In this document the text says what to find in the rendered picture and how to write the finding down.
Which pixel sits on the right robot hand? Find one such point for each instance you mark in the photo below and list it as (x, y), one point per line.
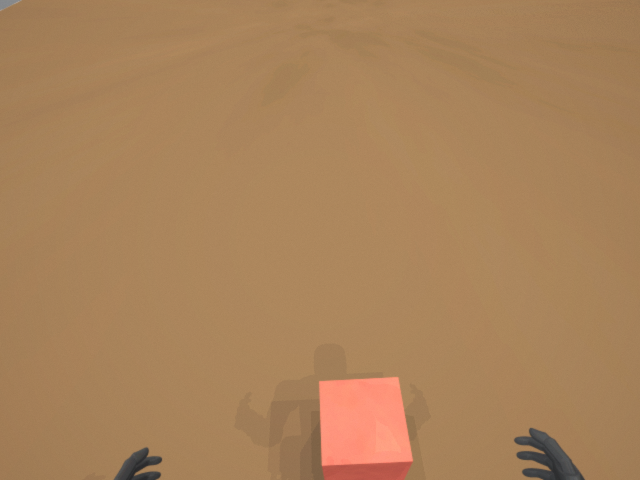
(555, 458)

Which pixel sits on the left robot hand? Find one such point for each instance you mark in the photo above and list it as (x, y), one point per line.
(135, 463)

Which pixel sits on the carton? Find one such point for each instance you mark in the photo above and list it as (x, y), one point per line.
(364, 433)

